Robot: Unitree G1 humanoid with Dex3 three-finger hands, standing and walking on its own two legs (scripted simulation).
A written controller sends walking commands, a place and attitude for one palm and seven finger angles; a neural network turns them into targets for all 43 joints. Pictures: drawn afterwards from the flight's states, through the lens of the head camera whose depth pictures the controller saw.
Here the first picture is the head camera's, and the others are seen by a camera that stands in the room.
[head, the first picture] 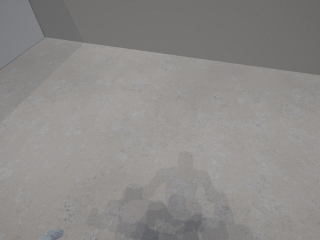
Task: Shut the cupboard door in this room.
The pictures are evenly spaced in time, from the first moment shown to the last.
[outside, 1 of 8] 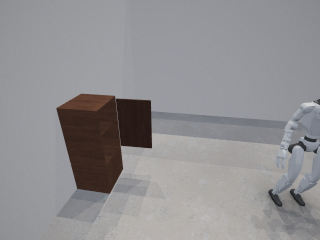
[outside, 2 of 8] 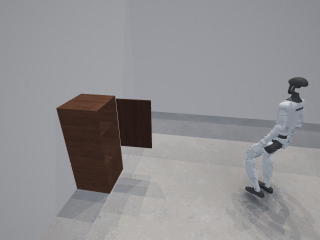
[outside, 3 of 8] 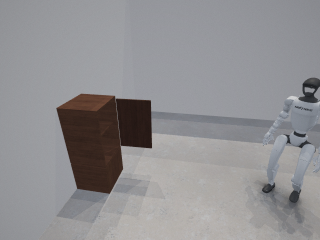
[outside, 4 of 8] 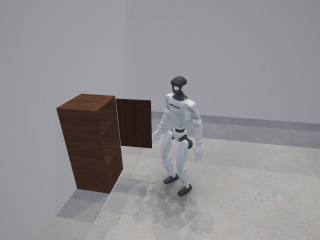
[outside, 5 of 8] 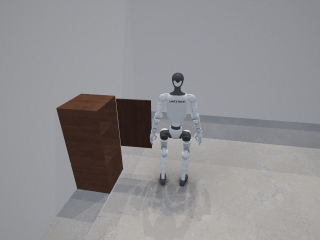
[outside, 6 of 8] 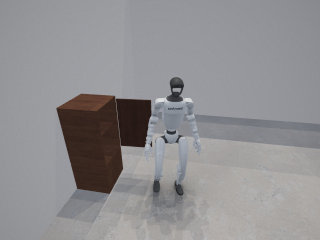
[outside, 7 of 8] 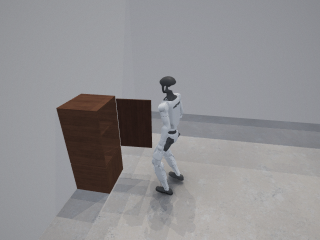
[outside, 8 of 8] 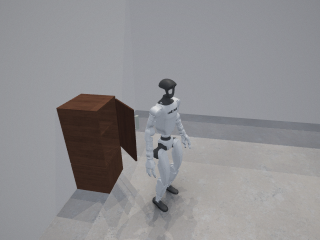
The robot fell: no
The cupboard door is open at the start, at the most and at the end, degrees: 92 93 47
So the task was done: no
